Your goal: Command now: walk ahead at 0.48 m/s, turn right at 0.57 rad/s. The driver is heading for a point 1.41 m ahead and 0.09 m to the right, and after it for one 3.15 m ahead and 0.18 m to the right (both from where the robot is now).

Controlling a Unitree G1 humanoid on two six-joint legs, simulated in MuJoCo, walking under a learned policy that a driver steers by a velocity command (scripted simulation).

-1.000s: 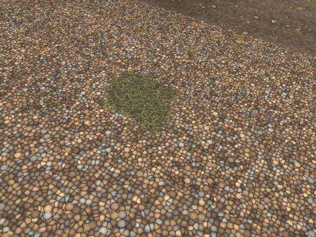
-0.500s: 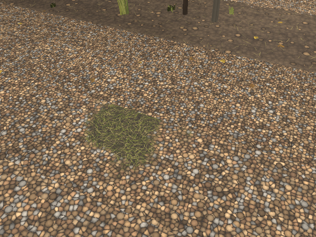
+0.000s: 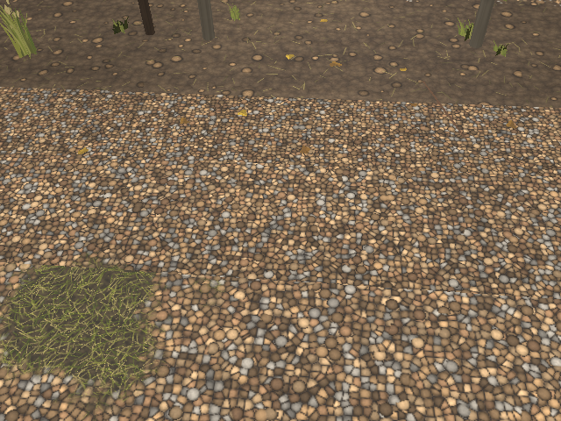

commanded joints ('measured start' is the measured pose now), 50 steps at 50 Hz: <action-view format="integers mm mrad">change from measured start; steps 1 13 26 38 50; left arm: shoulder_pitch -91 -253 -225 -80 -507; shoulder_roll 1 97 26 94 109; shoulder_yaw -22 -16 -85 -78 -80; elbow -64 -211 -191 -224 -276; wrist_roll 39 29 33 -22 -12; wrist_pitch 1 -10 -47 1 35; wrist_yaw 40 -35 89 -15 14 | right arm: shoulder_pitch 94 242 261 520 397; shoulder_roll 64 -112 -22 -325 -189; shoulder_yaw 21 -20 40 -75 -25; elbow -8 84 -45 57 106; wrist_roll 22 -57 -68 -40 -25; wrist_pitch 0 -7 36 64 2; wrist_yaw -18 -21 64 56 66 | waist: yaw -48 -28 -85 -165 -85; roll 52 69 46 171 51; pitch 51 103 48 -71 90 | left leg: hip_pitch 196 104 45 868 304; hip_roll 360 286 102 458 270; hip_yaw -358 73 -105 -633 -205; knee -337 -107 392 3 -219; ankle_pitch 152 280 796 247 500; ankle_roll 244 130 -17 369 222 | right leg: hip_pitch -327 -161 -612 -1043 -316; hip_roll -223 -200 -69 -29 -155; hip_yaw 14 -128 -26 9 -92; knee -17 -129 -421 869 -600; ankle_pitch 103 323 -130 -135 540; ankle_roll -11 -43 -138 82 -10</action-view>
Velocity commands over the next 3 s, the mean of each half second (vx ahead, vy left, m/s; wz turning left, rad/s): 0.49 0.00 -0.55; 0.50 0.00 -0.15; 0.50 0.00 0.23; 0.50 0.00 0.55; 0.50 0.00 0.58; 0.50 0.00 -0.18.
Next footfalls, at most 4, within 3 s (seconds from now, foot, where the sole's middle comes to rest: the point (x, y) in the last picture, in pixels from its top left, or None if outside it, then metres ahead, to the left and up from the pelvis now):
0.32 right None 0.21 -0.16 -0.77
0.68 left None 0.55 -0.02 -0.95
1.10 right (426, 354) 0.80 -0.33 -0.95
1.82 left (332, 262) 1.26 -0.08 -1.14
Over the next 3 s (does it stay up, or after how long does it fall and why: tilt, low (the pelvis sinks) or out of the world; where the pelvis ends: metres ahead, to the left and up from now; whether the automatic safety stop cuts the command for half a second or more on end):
stays up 1.66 -0.03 -0.36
